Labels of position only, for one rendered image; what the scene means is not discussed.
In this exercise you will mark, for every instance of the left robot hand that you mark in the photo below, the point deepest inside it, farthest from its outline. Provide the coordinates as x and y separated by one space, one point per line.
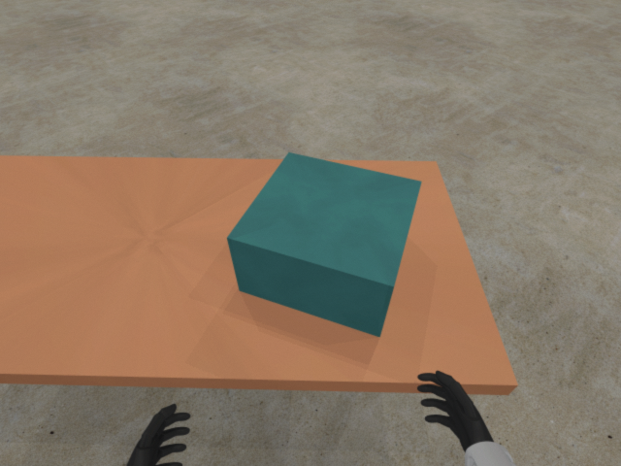
148 451

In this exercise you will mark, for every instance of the right robot hand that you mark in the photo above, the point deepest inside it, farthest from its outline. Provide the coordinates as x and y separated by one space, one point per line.
464 419

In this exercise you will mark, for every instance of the robot right forearm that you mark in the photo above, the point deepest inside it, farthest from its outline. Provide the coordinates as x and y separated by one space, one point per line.
488 454

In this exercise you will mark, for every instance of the carton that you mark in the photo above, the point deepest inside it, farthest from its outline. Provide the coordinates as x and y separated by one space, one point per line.
326 239

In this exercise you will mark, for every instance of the table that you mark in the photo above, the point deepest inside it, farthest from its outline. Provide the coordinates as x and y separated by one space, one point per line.
116 271

